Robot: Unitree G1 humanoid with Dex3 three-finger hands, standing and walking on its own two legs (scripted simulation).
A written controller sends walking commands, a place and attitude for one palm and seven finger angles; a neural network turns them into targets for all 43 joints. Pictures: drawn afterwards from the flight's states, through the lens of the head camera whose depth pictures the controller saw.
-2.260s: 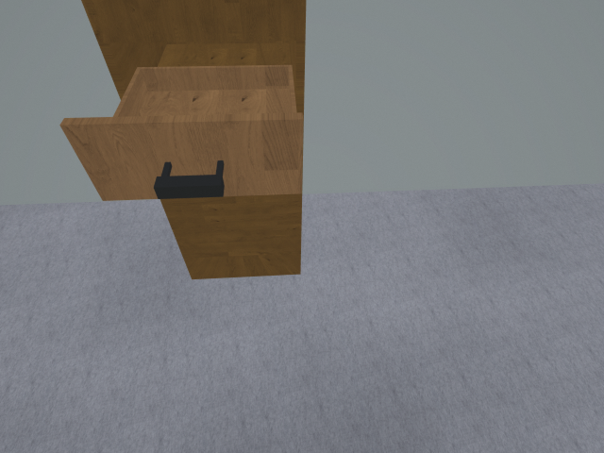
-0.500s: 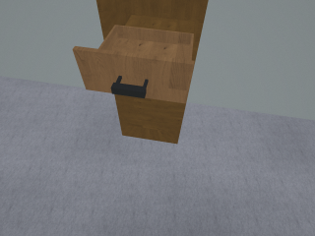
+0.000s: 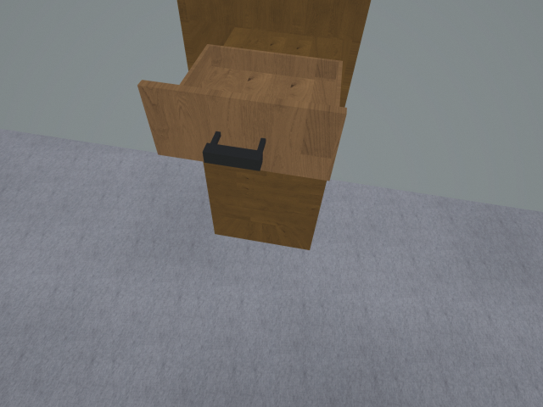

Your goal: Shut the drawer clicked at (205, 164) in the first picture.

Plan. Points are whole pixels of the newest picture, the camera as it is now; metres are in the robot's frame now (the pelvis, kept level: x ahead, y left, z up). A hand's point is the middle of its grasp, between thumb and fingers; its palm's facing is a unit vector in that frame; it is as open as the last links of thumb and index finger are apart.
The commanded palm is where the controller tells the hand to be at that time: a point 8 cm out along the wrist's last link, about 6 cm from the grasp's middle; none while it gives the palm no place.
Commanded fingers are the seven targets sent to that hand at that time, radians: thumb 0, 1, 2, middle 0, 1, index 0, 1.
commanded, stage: turn to face it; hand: left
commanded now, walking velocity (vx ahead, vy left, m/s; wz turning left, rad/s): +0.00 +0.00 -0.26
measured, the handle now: (236, 148) +0.55 +0.10 +0.05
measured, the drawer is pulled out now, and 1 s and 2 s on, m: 0.30 0.30 0.30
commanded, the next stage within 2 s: take the last steps up to it in 0.18 s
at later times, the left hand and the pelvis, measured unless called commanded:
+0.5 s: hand out of the picture +0.04 +0.18 -0.18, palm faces -0.09 -0.97 -0.23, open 7.4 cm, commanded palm none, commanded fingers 0.00 0.90 0.90 -0.20 -0.30 -0.20 -0.30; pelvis +0.00 -0.02 -0.02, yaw -6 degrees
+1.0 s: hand out of the picture +0.11 +0.16 -0.20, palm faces -0.08 -0.99 -0.14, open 7.4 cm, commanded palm none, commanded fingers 0.00 0.90 0.90 -0.20 -0.30 -0.20 -0.30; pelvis +0.12 -0.02 -0.02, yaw -8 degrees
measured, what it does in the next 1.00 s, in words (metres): walks ahead: left foot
